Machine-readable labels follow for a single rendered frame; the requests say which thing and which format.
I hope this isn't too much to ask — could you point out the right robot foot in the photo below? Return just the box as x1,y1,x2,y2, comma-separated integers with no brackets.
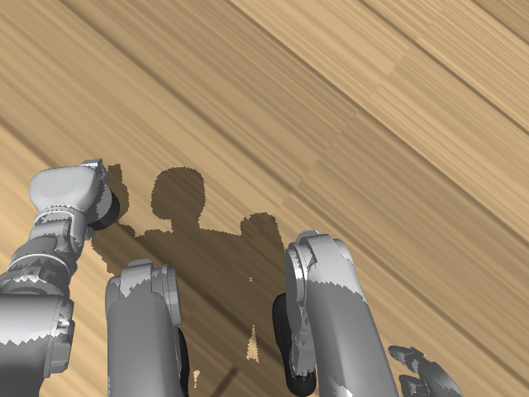
272,293,317,397

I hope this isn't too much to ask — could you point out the left robot arm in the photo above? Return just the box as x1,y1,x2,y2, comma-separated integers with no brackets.
0,207,86,397

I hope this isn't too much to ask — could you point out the tin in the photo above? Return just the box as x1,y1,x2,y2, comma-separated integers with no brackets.
85,180,120,231

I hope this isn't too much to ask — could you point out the left robot hand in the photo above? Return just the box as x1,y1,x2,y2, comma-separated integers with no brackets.
30,158,108,241

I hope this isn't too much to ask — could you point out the right robot hand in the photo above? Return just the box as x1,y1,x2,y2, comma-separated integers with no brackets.
388,346,464,397

